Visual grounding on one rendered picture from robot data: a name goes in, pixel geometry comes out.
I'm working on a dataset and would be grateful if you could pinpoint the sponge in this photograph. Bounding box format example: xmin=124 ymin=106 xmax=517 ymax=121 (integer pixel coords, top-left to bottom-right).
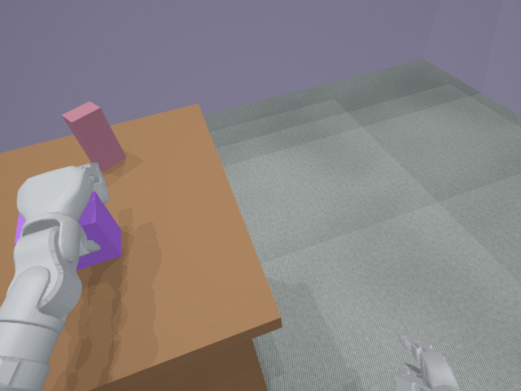
xmin=15 ymin=191 xmax=122 ymax=270

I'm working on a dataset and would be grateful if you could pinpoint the left robot forearm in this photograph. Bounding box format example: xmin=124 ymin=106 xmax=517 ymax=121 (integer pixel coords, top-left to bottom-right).
xmin=0 ymin=213 xmax=82 ymax=391

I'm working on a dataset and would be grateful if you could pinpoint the right robot hand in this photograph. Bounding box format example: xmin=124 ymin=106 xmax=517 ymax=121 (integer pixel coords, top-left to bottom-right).
xmin=395 ymin=333 xmax=459 ymax=391

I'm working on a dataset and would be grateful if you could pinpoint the table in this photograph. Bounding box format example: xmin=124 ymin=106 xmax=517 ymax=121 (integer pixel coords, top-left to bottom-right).
xmin=0 ymin=103 xmax=282 ymax=391

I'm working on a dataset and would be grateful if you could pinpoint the left robot hand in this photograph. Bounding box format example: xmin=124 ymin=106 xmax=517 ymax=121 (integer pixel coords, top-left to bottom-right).
xmin=17 ymin=163 xmax=109 ymax=257

